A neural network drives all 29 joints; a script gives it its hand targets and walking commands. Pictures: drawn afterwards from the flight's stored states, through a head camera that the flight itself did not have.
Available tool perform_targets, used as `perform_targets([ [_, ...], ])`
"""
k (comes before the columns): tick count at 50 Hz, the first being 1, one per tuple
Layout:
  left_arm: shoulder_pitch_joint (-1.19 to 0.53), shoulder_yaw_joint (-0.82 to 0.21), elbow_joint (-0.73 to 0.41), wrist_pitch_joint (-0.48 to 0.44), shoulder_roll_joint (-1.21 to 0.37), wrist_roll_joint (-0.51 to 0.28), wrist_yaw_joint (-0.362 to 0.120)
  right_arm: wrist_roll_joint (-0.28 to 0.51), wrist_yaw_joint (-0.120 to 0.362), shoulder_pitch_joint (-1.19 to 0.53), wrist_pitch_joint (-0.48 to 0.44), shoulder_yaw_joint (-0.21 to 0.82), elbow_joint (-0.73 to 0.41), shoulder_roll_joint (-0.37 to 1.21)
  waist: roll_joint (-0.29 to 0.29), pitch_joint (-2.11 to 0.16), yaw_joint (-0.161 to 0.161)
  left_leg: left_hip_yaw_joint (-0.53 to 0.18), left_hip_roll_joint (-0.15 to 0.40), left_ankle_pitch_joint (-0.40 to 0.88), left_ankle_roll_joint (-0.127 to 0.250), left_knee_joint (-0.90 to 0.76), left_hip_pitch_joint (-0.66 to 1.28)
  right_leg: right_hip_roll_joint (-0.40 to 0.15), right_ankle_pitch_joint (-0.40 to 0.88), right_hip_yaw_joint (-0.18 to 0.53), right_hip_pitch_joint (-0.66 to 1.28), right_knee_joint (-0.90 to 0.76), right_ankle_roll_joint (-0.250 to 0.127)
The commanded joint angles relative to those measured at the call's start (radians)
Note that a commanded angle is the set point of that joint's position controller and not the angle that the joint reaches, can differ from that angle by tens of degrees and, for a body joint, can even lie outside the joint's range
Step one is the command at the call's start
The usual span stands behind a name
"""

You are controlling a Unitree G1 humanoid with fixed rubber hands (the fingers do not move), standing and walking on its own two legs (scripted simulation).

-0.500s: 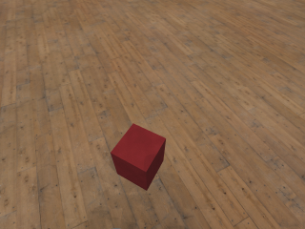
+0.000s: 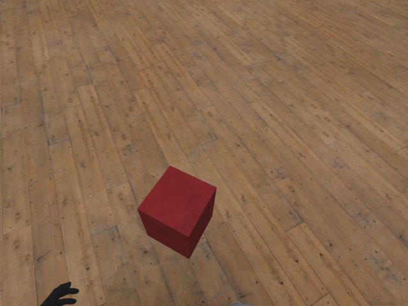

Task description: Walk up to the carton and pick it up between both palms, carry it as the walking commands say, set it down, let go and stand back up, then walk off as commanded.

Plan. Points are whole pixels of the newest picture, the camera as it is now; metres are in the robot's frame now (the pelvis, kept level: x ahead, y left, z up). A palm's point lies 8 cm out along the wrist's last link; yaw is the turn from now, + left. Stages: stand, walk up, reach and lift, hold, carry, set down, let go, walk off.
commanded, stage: walk up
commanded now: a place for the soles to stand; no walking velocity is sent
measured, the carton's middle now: (179, 212) +0.57 +0.10 -0.60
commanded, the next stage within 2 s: none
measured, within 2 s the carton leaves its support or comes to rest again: neither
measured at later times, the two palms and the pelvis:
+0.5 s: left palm out of the picture +0.12 +0.32 -0.08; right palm out of the picture +0.07 -0.33 -0.08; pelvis +0.01 +0.01 +0.00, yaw +0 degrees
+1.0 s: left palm out of the picture +0.16 +0.52 -0.08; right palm out of the picture +0.09 -0.16 -0.08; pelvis +0.03 +0.18 -0.01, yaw -10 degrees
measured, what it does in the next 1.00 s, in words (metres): steps to the left: left foot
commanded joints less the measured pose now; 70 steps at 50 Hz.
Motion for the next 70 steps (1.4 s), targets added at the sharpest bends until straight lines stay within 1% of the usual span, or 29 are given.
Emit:
perform_targets([
  [1, -0.027, 0.039, 0.01, -0.008, 0.164, -0.011, 0.014, -0.015, -0.028, 0.017, -0.028, -0.076, -0.022, -0.278, 0.114, -0.146, 0.013, -0.272, 0.23, 0.231, 0.184, -0.151, 0.104, -0.053, 0.022, 0.006, 0.029, -0.009, -0.025],
  [3, -0.007, 0.047, 0.041, -0.017, 0.196, 0.008, 0.013, -0.012, -0.023, -0.059, -0.013, -0.056, -0.028, -0.233, 0.069, -0.132, 0.043, -0.141, 0.14, 0.158, 0.112, -0.088, -0.023, -0.075, 0.1, 0.063, 0.168, -0.131, -0.051],
  [5, -0.028, 0.069, 0.035, -0.028, 0.241, 0.007, 0.012, -0.003, -0.02, -0.043, 0.003, -0.043, -0.026, -0.173, -0.092, -0.113, 0.019, 0.03, -0.035, -0.068, 0.033, 0.064, -0.112, -0.208, 0.065, 0.294, 0.196, -0.286, -0.117],
  [7, -0.071, 0.064, 0.016, -0.024, 0.233, 0.009, 0.016, -0.009, -0.019, -0.008, -0.004, -0.042, -0.015, -0.167, -0.083, -0.084, 0.001, 0.031, -0.045, -0.116, 0.029, 0.011, -0.064, -0.223, 0.066, 0.278, 0.13, -0.269, -0.173],
  [10, -0.112, 0.043, 0.008, -0.019, 0.183, -0.007, 0.011, -0.022, -0.02, 0.035, -0.025, -0.058, 0.006, -0.216, 0.025, -0.13, -0.032, -0.108, 0.053, 0.069, 0.058, -0.148, 0.121, -0.13, 0.076, 0.147, 0.01, -0.156, -0.08],
  [12, -0.064, 0.04, 0.031, -0.015, 0.173, -0.01, 0.009, -0.017, -0.02, -0.02, -0.026, -0.056, -0.004, -0.265, 0.107, -0.15, 0.014, -0.242, 0.174, 0.14, 0.131, -0.184, 0.084, -0.057, 0.084, 0.049, 0.057, -0.052, -0.029],
  [17, -0.075, 0.054, 0.034, -0.021, 0.202, 0.0, 0.011, -0.005, -0.02, -0.042, -0.013, -0.038, -0.006, -0.197, -0.009, -0.189, 0.002, -0.006, -0.005, 0.099, 0.042, -0.021, 0.009, -0.144, 0.176, 0.181, 0.178, -0.18, -0.113],
  [21, -0.101, 0.047, 0.017, -0.013, 0.189, -0.001, 0.012, -0.014, -0.02, -0.017, -0.015, -0.047, -0.002, -0.198, 0.017, -0.122, -0.009, -0.059, 0.033, 0.046, 0.06, -0.084, 0.064, -0.127, 0.036, 0.149, 0.038, -0.191, -0.097],
  [22, 0.23, 0.108, 0.074, -0.046, 0.347, -0.024, 0.06, -0.123, 0.039, -0.153, 0.04, -0.124, -0.176, -0.303, 0.171, -0.09, 0.049, -0.038, 0.035, -0.223, 0.075, 0.122, -0.067, -0.183, -0.174, 0.344, 0.093, -0.234, -0.117],
  [23, 0.334, 0.127, 0.126, -0.069, 0.403, -0.012, 0.087, -0.106, 0.066, -0.192, 0.073, -0.113, -0.207, -0.236, 0.028, -0.037, 0.089, -0.034, -0.05, -0.33, 0.06, 0.331, -0.366, -0.293, -0.28, 0.602, 0.283, -0.355, -0.161],
  [25, 0.308, 0.139, 0.088, -0.091, 0.412, -0.021, 0.122, -0.109, 0.094, -0.184, 0.103, -0.094, -0.248, -0.205, 0.059, 0.014, 0.061, -0.197, -0.01, -0.228, 0.039, 0.482, -0.549, -0.371, -0.329, 0.786, 0.354, -0.42, -0.212],
  [30, 0.252, 0.115, 0.025, -0.12, 0.366, -0.022, 0.143, -0.086, 0.118, -0.144, 0.115, -0.127, -0.28, -0.209, -0.04, -0.002, 0.014, -0.15, 0.024, -0.148, -0.02, 0.399, -0.397, -0.262, 0.156, 0.5, 0.254, -0.314, -0.197],
  [36, 0.13, 0.11, -0.034, -0.124, 0.428, -0.002, 0.162, -0.082, 0.125, -0.109, 0.114, -0.173, -0.322, -0.256, -0.11, -0.014, -0.058, -0.181, 0.057, -0.197, 0.023, 0.202, -0.1, -0.268, 0.006, 0.458, -0.035, -0.2, -0.206],
  [37, 0.093, 0.09, -0.033, -0.117, 0.402, -0.001, 0.16, -0.084, 0.121, -0.025, 0.102, -0.196, -0.295, -0.263, -0.084, -0.045, -0.113, -0.157, 0.047, -0.114, 0.032, 0.047, 0.139, -0.2, -0.024, 0.314, -0.208, -0.096, -0.16],
  [38, 0.114, 0.058, -0.03, -0.112, 0.312, 0.005, 0.163, -0.092, 0.111, 0.102, 0.094, -0.213, -0.249, -0.291, 0.126, -0.113, -0.175, -0.186, 0.038, -0.21, 0.035, -0.121, 0.368, -0.075, -0.03, 0.143, -0.35, 0.137, -0.091],
  [39, 0.144, 0.023, -0.032, -0.105, 0.201, -0.004, 0.175, -0.104, 0.1, 0.106, 0.095, -0.218, -0.257, -0.352, 0.406, -0.046, -0.164, -0.435, 0.21, -0.31, 0.044, -0.313, 0.307, 0.088, -0.299, 0.03, -0.492, 0.382, -0.048],
  [40, 0.168, 0.038, 0.009, -0.094, 0.249, -0.002, 0.184, -0.083, 0.093, -0.005, 0.089, -0.211, -0.306, -0.367, 0.288, 0.004, -0.118, -0.574, 0.301, -0.444, 0.038, -0.464, 0.082, 0.044, -0.267, 0.054, -0.438, 0.502, -0.02],
  [41, 0.165, 0.043, 0.04, -0.093, 0.319, -0.009, 0.176, -0.075, 0.094, -0.104, 0.088, -0.201, -0.326, -0.333, 0.216, 0.024, -0.08, -0.577, 0.265, -0.453, 0.087, -0.475, 0.014, -0.001, -0.189, 0.032, -0.382, 0.541, -0.008],
  [47, 0.278, 0.055, 0.104, -0.082, 0.31, -0.028, 0.153, -0.076, 0.082, 0.003, 0.089, -0.158, -0.274, -0.212, 0.238, -0.062, -0.064, -0.16, 0.124, 0.338, 0.037, -0.183, 0.241, -0.019, -0.102, -0.044, -0.303, 0.332, 0.014],
  [53, 0.277, 0.062, 0.107, -0.075, 0.288, -0.018, 0.167, -0.09, 0.086, -0.063, 0.11, -0.164, -0.312, -0.207, 0.277, -0.09, -0.078, -0.173, 0.192, 0.195, 0.12, -0.186, 0.155, -0.034, -0.106, -0.165, -0.151, 0.19, -0.001],
  [55, 0.31, 0.06, 0.118, -0.083, 0.273, -0.017, 0.168, -0.099, 0.085, -0.083, 0.119, -0.159, -0.308, -0.188, 0.263, -0.074, -0.064, -0.176, 0.197, 0.129, 0.116, -0.179, 0.11, -0.039, -0.088, -0.158, -0.093, 0.099, -0.021],
  [57, 0.467, 0.076, 0.151, -0.103, 0.286, -0.011, 0.174, -0.095, 0.093, -0.176, 0.132, -0.153, -0.349, -0.188, 0.188, -0.127, 0.045, -0.056, 0.137, 0.089, 0.082, 0.028, -0.05, -0.023, 0.077, -0.155, 0.211, -0.153, -0.033],
  [58, 0.561, 0.109, 0.166, -0.109, 0.354, 0.0, 0.184, -0.102, 0.092, -0.205, 0.129, -0.138, -0.372, -0.139, 0.069, -0.145, 0.122, 0.003, 0.094, 0.136, 0.03, 0.248, -0.295, -0.079, -0.037, 0.008, 0.447, -0.182, -0.068],
  [59, 0.565, 0.15, 0.151, -0.111, 0.472, 0.016, 0.191, -0.102, 0.094, -0.194, 0.122, -0.124, -0.398, -0.111, -0.177, -0.139, 0.145, 0.015, -0.01, -0.194, -0.044, 0.488, -0.581, -0.382, -0.294, 0.591, 0.51, -0.315, -0.235],
  [60, 0.418, 0.139, 0.111, -0.116, 0.491, 0.003, 0.195, -0.107, 0.087, -0.245, 0.14, -0.141, -0.384, -0.197, -0.005, -0.062, 0.087, -0.173, 0.026, -0.339, -0.032, 0.602, -0.573, -0.501, -0.364, 0.798, 0.324, -0.379, -0.332],
  [62, 0.295, 0.117, 0.045, -0.132, 0.441, -0.006, 0.206, -0.085, 0.099, -0.196, 0.134, -0.16, -0.352, -0.228, 0.132, 0.006, 0.018, -0.217, 0.069, -0.272, -0.031, 0.615, -0.456, -0.448, -0.279, 0.693, 0.158, -0.333, -0.323],
  [64, 0.263, 0.104, 0.032, -0.138, 0.42, 0.002, 0.194, -0.08, 0.114, -0.141, 0.121, -0.169, -0.322, -0.231, 0.063, -0.013, -0.009, -0.154, 0.053, -0.236, -0.012, 0.475, -0.347, -0.333, -0.15, 0.474, 0.102, -0.26, -0.241],
  [68, 0.213, 0.113, 0.004, -0.132, 0.441, 0.023, 0.172, -0.066, 0.137, -0.093, 0.122, -0.174, -0.308, -0.215, -0.107, -0.047, -0.025, -0.098, 0.031, -0.278, 0.023, 0.279, -0.183, -0.298, -0.245, 0.387, -0.001, -0.208, -0.222],
  [70, 0.12, 0.071, -0.019, -0.109, 0.353, 0.033, 0.164, -0.062, 0.117, 0.179, 0.101, -0.202, -0.203, -0.235, 0.072, -0.125, -0.17, -0.068, -0.015, -0.236, 0.012, -0.005, 0.316, -0.131, -0.243, 0.092, -0.336, 0.135, -0.112],
])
